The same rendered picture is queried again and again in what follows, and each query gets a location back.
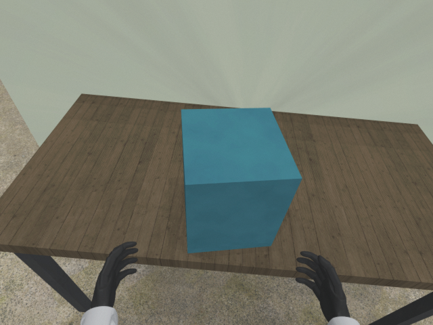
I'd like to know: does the carton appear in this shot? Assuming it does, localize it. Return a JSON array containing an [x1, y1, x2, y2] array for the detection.
[[181, 108, 302, 253]]

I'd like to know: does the table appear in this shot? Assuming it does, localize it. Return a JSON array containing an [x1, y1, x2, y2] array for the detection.
[[0, 93, 433, 325]]

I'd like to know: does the left robot hand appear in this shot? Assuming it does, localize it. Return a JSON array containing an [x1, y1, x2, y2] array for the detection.
[[91, 242, 138, 308]]

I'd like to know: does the robot left forearm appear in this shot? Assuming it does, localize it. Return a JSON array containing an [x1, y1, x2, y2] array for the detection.
[[81, 306, 118, 325]]

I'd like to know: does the right robot hand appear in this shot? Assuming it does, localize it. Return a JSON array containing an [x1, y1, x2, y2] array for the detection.
[[296, 251, 350, 322]]

